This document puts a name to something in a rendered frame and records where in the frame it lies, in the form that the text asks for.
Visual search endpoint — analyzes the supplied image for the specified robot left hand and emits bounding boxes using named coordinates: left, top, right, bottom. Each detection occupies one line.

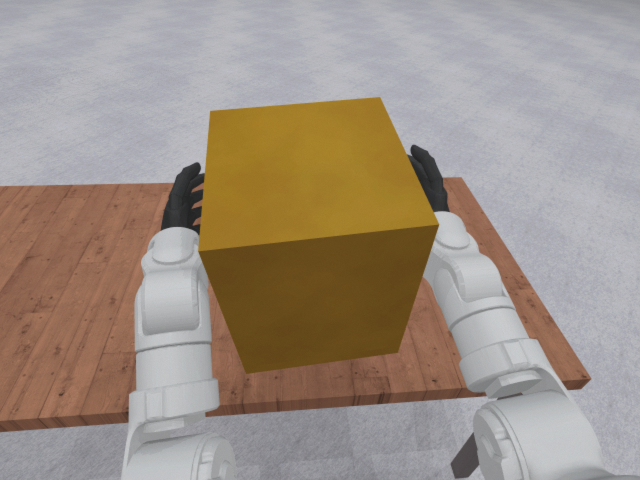
left=161, top=162, right=205, bottom=235

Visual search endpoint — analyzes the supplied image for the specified robot right forearm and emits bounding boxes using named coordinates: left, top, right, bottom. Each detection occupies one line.
left=423, top=211, right=604, bottom=465

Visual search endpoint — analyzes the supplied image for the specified right robot upper arm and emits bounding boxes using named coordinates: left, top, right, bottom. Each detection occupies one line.
left=473, top=389, right=640, bottom=480

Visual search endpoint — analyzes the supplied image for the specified carton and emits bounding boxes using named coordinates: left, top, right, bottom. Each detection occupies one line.
left=198, top=97, right=439, bottom=374

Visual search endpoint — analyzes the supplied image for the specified robot left forearm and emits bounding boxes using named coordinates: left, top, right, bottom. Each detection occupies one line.
left=121, top=227, right=220, bottom=480

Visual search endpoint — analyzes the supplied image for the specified table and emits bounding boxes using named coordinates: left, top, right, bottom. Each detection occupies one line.
left=0, top=177, right=591, bottom=479

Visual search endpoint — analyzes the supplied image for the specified left robot upper arm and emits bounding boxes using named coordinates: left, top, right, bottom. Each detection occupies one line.
left=123, top=432, right=237, bottom=480

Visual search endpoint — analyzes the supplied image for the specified robot right hand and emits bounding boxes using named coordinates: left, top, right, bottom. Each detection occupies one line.
left=407, top=145, right=450, bottom=212

